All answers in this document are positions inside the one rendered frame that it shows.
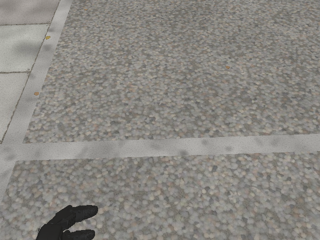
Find robot left hand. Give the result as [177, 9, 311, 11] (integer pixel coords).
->
[36, 205, 98, 240]

